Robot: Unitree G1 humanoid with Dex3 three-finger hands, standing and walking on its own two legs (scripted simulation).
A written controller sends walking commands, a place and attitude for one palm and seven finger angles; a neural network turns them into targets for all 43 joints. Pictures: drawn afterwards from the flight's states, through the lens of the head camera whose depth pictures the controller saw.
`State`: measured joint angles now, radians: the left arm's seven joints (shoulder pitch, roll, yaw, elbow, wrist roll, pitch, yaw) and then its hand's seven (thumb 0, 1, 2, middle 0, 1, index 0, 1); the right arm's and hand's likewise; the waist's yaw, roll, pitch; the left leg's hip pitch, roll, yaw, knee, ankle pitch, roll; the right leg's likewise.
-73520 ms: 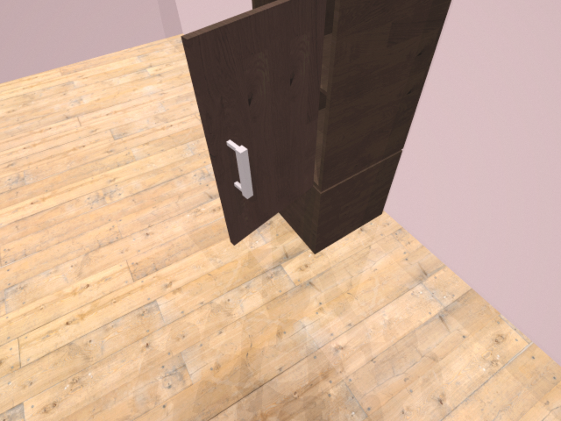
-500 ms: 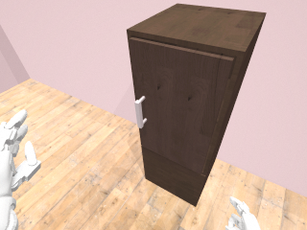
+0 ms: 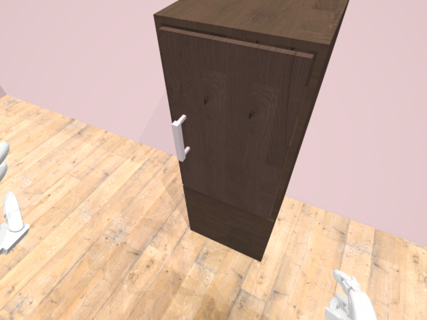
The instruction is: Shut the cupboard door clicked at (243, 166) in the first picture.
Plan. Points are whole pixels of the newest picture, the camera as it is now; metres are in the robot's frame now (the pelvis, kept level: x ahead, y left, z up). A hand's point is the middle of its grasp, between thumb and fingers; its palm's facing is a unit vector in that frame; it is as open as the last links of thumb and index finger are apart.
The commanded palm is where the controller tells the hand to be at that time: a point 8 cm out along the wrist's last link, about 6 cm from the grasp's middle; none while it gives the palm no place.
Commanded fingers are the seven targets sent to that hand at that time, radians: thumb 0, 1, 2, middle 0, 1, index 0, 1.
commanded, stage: step back with the hand held close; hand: left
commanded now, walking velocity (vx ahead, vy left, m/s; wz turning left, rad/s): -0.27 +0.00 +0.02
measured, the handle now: (182, 138) +0.61 +0.13 -0.05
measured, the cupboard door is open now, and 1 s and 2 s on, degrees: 0 0 0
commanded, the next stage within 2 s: stop stepping back and stand still in 1.14 s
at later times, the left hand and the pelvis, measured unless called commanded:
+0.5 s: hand out of the picture +0.11 +0.26 +0.17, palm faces +0.53 -0.73 -0.42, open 7.4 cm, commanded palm +0.05 +0.30 +0.18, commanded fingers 0.00 0.90 0.90 -0.20 -0.30 -0.20 -0.30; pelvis -0.08 -0.01 -0.02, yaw +3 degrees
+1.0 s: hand out of the picture +0.02 +0.26 +0.17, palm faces +0.49 -0.78 -0.40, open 7.4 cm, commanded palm -0.04 +0.30 +0.18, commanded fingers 0.00 0.90 0.90 -0.20 -0.30 -0.20 -0.30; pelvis -0.16 -0.01 -0.01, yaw +4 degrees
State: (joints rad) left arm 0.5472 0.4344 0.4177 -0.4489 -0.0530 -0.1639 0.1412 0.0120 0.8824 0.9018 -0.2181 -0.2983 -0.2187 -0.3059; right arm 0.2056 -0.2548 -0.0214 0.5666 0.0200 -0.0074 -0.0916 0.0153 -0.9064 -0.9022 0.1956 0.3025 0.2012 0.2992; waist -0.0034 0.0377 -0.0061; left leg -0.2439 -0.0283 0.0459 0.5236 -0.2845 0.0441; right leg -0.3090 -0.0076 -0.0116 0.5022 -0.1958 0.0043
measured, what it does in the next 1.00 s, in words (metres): walks backwards: right foot, then left foot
